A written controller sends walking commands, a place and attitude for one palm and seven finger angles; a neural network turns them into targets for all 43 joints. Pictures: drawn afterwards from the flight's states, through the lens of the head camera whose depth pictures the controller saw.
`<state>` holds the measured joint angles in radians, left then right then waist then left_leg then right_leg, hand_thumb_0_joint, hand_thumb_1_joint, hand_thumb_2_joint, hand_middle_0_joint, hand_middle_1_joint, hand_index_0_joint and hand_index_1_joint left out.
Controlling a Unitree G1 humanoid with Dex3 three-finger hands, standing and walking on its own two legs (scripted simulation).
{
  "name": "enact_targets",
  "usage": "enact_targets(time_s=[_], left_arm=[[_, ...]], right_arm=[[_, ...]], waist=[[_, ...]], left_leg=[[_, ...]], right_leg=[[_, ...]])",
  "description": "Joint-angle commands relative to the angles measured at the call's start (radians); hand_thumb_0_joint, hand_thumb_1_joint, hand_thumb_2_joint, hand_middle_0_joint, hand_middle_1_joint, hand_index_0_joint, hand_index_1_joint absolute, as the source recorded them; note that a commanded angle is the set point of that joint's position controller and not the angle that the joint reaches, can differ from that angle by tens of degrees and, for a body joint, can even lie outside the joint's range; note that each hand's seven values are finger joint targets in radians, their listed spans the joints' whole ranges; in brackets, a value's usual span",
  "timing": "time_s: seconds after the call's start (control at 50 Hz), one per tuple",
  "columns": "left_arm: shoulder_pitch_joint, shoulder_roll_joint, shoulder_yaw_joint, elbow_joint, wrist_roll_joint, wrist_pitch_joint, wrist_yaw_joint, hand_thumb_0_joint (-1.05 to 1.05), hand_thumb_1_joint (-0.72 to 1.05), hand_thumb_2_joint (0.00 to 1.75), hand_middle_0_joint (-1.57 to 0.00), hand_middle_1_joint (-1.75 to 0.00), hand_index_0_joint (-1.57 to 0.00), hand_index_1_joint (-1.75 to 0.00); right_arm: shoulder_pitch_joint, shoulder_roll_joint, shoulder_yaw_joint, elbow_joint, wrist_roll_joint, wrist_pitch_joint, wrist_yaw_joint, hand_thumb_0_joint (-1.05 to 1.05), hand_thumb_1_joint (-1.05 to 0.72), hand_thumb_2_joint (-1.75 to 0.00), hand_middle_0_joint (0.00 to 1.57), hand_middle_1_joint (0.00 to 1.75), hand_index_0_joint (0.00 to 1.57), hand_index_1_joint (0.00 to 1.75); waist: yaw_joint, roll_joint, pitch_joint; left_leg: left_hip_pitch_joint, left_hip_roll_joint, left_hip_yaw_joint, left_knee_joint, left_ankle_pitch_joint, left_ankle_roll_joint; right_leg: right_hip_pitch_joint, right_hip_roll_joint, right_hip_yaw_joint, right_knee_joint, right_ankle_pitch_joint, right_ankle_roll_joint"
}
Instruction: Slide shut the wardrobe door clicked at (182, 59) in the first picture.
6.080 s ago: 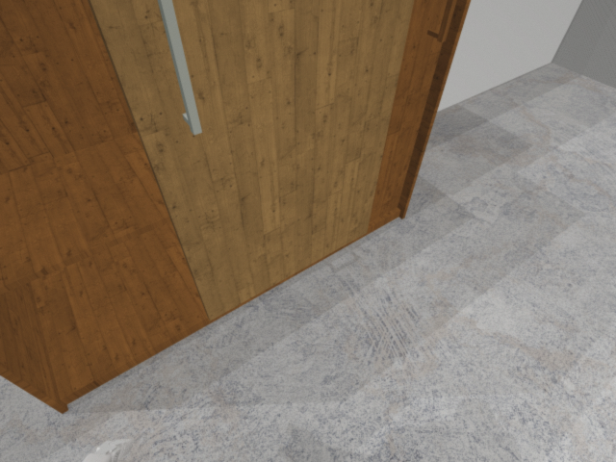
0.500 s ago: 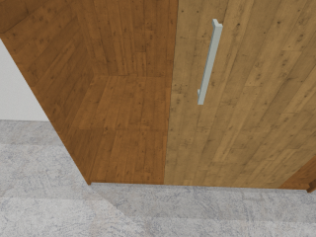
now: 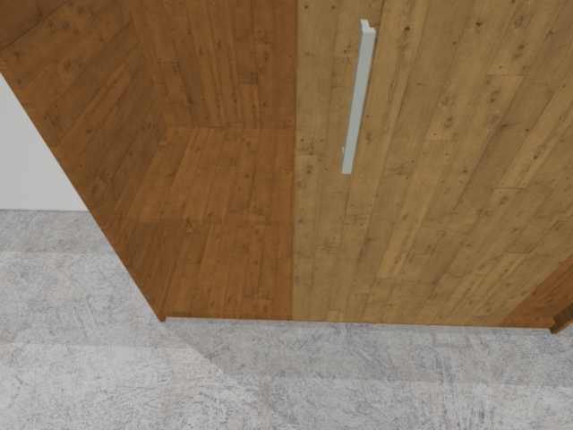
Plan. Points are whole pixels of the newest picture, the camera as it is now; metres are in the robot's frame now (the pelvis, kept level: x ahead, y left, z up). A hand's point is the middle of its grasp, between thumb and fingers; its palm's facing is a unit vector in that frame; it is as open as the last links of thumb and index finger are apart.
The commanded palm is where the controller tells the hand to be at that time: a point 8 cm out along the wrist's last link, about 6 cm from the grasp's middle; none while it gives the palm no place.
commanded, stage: look again from close up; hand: right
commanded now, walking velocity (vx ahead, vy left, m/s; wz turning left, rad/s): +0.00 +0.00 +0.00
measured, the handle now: (354, 105) +0.58 -0.08 +0.17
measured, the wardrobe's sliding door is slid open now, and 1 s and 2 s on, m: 0.48 0.48 0.48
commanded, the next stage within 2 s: shuffle to correct the standing spot in 0.34 s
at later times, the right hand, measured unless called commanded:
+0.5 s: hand out of the picture -0.03 -0.15 -0.18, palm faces +0.03 +0.99 -0.16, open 7.4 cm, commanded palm none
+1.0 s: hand out of the picture +0.00 -0.10 -0.17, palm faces +0.11 +0.98 -0.15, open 7.4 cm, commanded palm none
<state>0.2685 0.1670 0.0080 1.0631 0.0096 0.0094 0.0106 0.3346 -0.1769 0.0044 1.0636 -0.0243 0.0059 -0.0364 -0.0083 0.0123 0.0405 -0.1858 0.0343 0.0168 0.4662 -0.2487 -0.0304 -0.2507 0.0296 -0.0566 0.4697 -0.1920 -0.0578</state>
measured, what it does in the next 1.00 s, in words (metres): lifts its right foot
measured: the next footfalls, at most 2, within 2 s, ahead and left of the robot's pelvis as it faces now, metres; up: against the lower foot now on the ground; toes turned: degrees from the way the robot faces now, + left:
right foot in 1.08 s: +0.17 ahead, -0.06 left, +0.00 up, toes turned -7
left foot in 1.40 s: +0.17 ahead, +0.19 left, +0.00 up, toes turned +4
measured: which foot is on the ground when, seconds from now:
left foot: down 0.00-1.00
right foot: down 0.00-0.84, up 0.86-1.00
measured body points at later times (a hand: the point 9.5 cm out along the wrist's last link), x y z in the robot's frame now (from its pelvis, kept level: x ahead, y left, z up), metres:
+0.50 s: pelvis -0.01 +0.01 +0.00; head -0.01 +0.01 +0.45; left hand -0.01 +0.23 -0.16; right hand -0.03 -0.20 -0.16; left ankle +0.00 +0.14 -0.74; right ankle +0.04 -0.08 -0.74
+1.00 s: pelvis +0.08 +0.04 +0.00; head +0.10 +0.04 +0.45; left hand +0.08 +0.27 -0.16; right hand -0.01 -0.15 -0.16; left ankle +0.00 +0.14 -0.74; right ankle +0.08 -0.06 -0.71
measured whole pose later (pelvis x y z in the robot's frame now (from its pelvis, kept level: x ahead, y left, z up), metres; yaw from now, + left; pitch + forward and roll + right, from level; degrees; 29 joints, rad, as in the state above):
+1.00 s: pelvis +0.08 +0.04 +0.00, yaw -1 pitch +1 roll +1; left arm 0.30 0.15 0.03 1.10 0.02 -0.01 0.02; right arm 0.45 -0.10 -0.03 1.13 -0.04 -0.05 -0.03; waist -0.03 0.00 0.02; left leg -0.10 -0.03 0.06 0.44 -0.36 0.04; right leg -0.40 -0.04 -0.08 0.82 -0.45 -0.03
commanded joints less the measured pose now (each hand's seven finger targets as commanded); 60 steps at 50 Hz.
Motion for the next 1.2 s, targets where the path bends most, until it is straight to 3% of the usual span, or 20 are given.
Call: enact_targets(time_s=[0.0, 0.42, 0.48, 0.54, 0.7, 0.76, 0.78, 0.8, 0.82, 0.84, 0.86, 0.9, 0.96, 1.0, 1.02, 1.04, 1.06, 1.08, 1.12, 1.18], left_arm=[[0.031, 0.127, 0.027, -0.035, 0.001, -0.018, 0.009, 0.0, 0.9, 0.9, -0.2, -0.3, -0.2, -0.3], [0.086, 0.069, 0.023, 0.016, 0.001, -0.012, 0.009, 0.0, 0.9, 0.9, -0.2, -0.3, -0.2, -0.3], [0.097, 0.071, 0.026, 0.027, 0.008, -0.01, 0.012, 0.0, 0.9, 0.9, -0.2, -0.3, -0.2, -0.3], [0.088, 0.078, 0.032, 0.02, 0.014, -0.003, 0.012, 0.0, 0.9, 0.9, -0.2, -0.3, -0.2, -0.3], [0.123, 0.096, 0.046, 0.017, 0.012, -0.024, 0.024, 0.0, 0.9, 0.9, -0.2, -0.3, -0.2, -0.3], [0.101, 0.079, 0.042, 0.008, 0.011, -0.028, 0.022, 0.0, 0.9, 0.9, -0.2, -0.3, -0.2, -0.3], [0.088, 0.058, 0.038, 0.0, 0.009, -0.03, 0.02, 0.0, 0.9, 0.9, -0.2, -0.3, -0.2, -0.3], [0.071, 0.03, 0.03, -0.01, 0.007, -0.031, 0.016, 0.0, 0.9, 0.9, -0.2, -0.3, -0.2, -0.3], [0.044, 0.011, 0.025, -0.024, 0.009, -0.035, 0.014, 0.0, 0.9, 0.9, -0.2, -0.3, -0.2, -0.3], [0.002, 0.018, 0.026, -0.039, 0.012, -0.041, 0.01, 0.0, 0.9, 0.9, -0.2, -0.3, -0.2, -0.3], [-0.01, 0.022, 0.029, -0.048, 0.011, -0.047, 0.009, 0.0, 0.9, 0.9, -0.2, -0.3, -0.2, -0.3], [-0.016, 0.009, 0.03, -0.046, 0.008, -0.054, 0.005, 0.0, 0.9, 0.9, -0.2, -0.3, -0.2, -0.3], [-0.022, -0.011, 0.024, -0.047, 0.003, -0.059, 0.002, 0.0, 0.9, 0.9, -0.2, -0.3, -0.2, -0.3], [0.091, -0.016, 0.022, -0.001, 0.006, -0.064, 0.012, 0.0, 0.9, 0.9, -0.2, -0.3, -0.2, -0.3], [0.178, 0.013, 0.023, 0.036, 0.01, -0.067, 0.025, 0.0, 0.9, 0.9, -0.2, -0.3, -0.2, -0.3], [0.246, 0.087, 0.037, 0.056, 0.016, -0.067, 0.04, 0.0, 0.9, 0.9, -0.2, -0.3, -0.2, -0.3], [0.275, 0.143, 0.041, 0.054, 0.012, -0.064, 0.049, 0.0, 0.9, 0.9, -0.2, -0.3, -0.2, -0.3], [0.217, 0.135, 0.032, 0.041, 0.003, -0.048, 0.052, 0.0, 0.9, 0.9, -0.2, -0.3, -0.2, -0.3], [0.083, 0.101, 0.018, 0.014, 0.001, -0.049, 0.055, 0.0, 0.9, 0.9, -0.2, -0.3, -0.2, -0.3], [0.015, 0.119, 0.032, -0.016, 0.003, -0.028, 0.053, 0.0, 0.9, 0.9, -0.2, -0.3, -0.2, -0.3]], right_arm=[[0.072, -0.076, -0.016, -0.021, 0.002, -0.015, -0.006, 0.0, -0.9, -0.9, 0.2, 0.3, 0.2, 0.3], [0.103, -0.039, -0.019, 0.018, 0.003, -0.025, -0.014, 0.0, -0.9, -0.9, 0.2, 0.3, 0.2, 0.3], [0.118, -0.026, -0.023, 0.028, -0.001, -0.022, -0.007, 0.0, -0.9, -0.9, 0.2, 0.3, 0.2, 0.3], [0.134, -0.026, -0.03, 0.025, -0.006, -0.015, 0.001, 0.0, -0.9, -0.9, 0.2, 0.3, 0.2, 0.3], [0.146, -0.001, -0.04, 0.019, -0.004, -0.021, 0.021, 0.0, -0.9, -0.9, 0.2, 0.3, 0.2, 0.3], [0.175, -0.011, -0.044, 0.024, -0.006, -0.027, 0.021, 0.0, -0.9, -0.9, 0.2, 0.3, 0.2, 0.3], [0.196, -0.026, -0.049, 0.029, -0.005, -0.03, 0.019, 0.0, -0.9, -0.9, 0.2, 0.3, 0.2, 0.3], [0.216, -0.049, -0.055, 0.037, -0.003, -0.032, 0.014, 0.0, -0.9, -0.9, 0.2, 0.3, 0.2, 0.3], [0.245, -0.066, -0.062, 0.046, 0.001, -0.037, 0.007, 0.0, -0.9, -0.9, 0.2, 0.3, 0.2, 0.3], [0.261, -0.062, -0.061, 0.05, 0.001, -0.046, 0.005, 0.0, -0.9, -0.9, 0.2, 0.3, 0.2, 0.3], [0.257, -0.055, -0.062, 0.054, -0.002, -0.055, 0.002, 0.0, -0.9, -0.9, 0.2, 0.3, 0.2, 0.3], [0.247, -0.051, -0.064, 0.059, -0.007, -0.062, -0.004, 0.0, -0.9, -0.9, 0.2, 0.3, 0.2, 0.3], [0.205, -0.055, -0.06, 0.058, -0.009, -0.06, -0.004, 0.0, -0.9, -0.9, 0.2, 0.3, 0.2, 0.3], [0.144, -0.048, -0.056, 0.048, 0.0, -0.054, 0.002, 0.0, -0.9, -0.9, 0.2, 0.3, 0.2, 0.3], [0.136, -0.034, -0.053, 0.045, 0.005, -0.046, 0.002, 0.0, -0.9, -0.9, 0.2, 0.3, 0.2, 0.3], [0.156, -0.01, -0.047, 0.04, 0.013, -0.043, 0.004, 0.0, -0.9, -0.9, 0.2, 0.3, 0.2, 0.3], [0.172, 0.03, -0.033, 0.029, 0.023, -0.04, -0.002, 0.0, -0.9, -0.9, 0.2, 0.3, 0.2, 0.3], [0.188, 0.023, -0.034, 0.036, 0.017, -0.031, -0.014, 0.0, -0.9, -0.9, 0.2, 0.3, 0.2, 0.3], [0.118, 0.012, -0.036, 0.032, 0.004, -0.006, -0.016, 0.0, -0.9, -0.9, 0.2, 0.3, 0.2, 0.3], [0.102, 0.015, -0.038, 0.009, 0.001, 0.019, -0.009, 0.0, -0.9, -0.9, 0.2, 0.3, 0.2, 0.3]], waist=[[-0.001, -0.04, 0.038], [0.012, -0.014, 0.065], [0.013, -0.027, 0.056], [0.004, -0.029, 0.105], [0.006, -0.076, 0.075], [-0.01, -0.032, 0.102], [-0.02, 0.025, 0.113], [-0.03, 0.145, 0.133], [-0.035, 0.23, 0.128], [-0.043, 0.197, 0.134], [-0.035, 0.149, 0.115], [-0.029, 0.081, 0.072], [-0.011, 0.079, 0.035], [0.052, 0.087, 0.011], [0.08, 0.052, -0.026], [0.093, -0.065, -0.089], [0.08, -0.254, -0.13], [0.044, -0.189, -0.13], [0.014, -0.17, 0.031], [-0.004, -0.149, 0.028]], left_leg=[[-0.024, 0.045, -0.035, -0.076, -0.016, 0.039], [-0.09, 0.056, -0.076, -0.116, -0.064, 0.05], [-0.105, 0.037, -0.066, -0.111, -0.226, 0.049], [-0.132, 0.025, -0.073, -0.105, -0.323, 0.056], [-0.105, -0.006, -0.009, 0.009, -0.17, 0.071], [-0.069, 0.029, -0.086, -0.064, -0.22, 0.091], [-0.042, 0.066, -0.158, -0.116, -0.258, 0.112], [0.019, 0.119, -0.25, -0.186, -0.282, 0.144], [0.058, 0.206, -0.355, -0.252, -0.232, 0.185], [0.084, 0.25, -0.382, -0.266, -0.069, 0.227], [0.137, 0.262, -0.367, -0.24, 0.106, 0.256], [0.215, 0.254, -0.279, -0.178, 0.351, 0.269], [0.174, 0.193, -0.165, -0.119, 0.511, 0.235], [0.051, 0.109, -0.066, -0.016, 0.543, 0.174], [0.007, 0.077, -0.046, 0.122, 0.578, 0.133], [-0.138, 0.016, -0.012, 0.276, 0.404, 0.073], [-0.245, -0.034, 0.027, 0.458, -0.173, 0.027], [-0.181, -0.005, -0.049, 0.514, -0.348, 0.033], [-0.154, 0.03, -0.058, 0.488, -0.309, 0.023], [-0.157, 0.031, -0.008, 0.386, -0.217, 0.01]], right_leg=[[-0.044, -0.144, 0.184, -0.209, -0.21, 0.007], [-0.031, -0.12, 0.147, -0.167, -0.161, 0.023], [-0.032, -0.13, 0.166, -0.192, -0.335, 0.016], [-0.095, -0.134, 0.174, -0.192, -0.439, 0.006], [-0.069, -0.203, 0.231, -0.21, -0.433, -0.039], [-0.136, -0.158, 0.173, -0.126, -0.396, -0.024], [-0.181, -0.12, 0.126, -0.039, -0.348, -0.01], [-0.261, -0.064, 0.049, 0.094, -0.267, 0.01], [-0.313, -0.044, -0.021, 0.228, -0.216, 0.023], [-0.36, -0.058, -0.012, 0.346, -0.269, 0.023], [-0.395, -0.072, 0.005, 0.42, -0.284, 0.022], [-0.406, -0.09, -0.005, 0.429, -0.299, 0.023], [-0.26, -0.082, -0.047, 0.261, -0.232, 0.024], [-0.008, -0.03, -0.107, 0.066, -0.045, 0.023], [0.138, -0.049, -0.07, -0.024, 0.103, 0.02], [0.31, -0.209, 0.104, -0.017, 0.427, -0.037], [0.367, -0.437, 0.318, -0.058, 0.897, -0.16], [0.267, -0.47, 0.281, -0.078, 0.957, -0.204], [0.043, -0.409, 0.197, -0.139, 0.79, -0.162], [0.056, -0.352, 0.113, -0.121, 0.763, -0.134]])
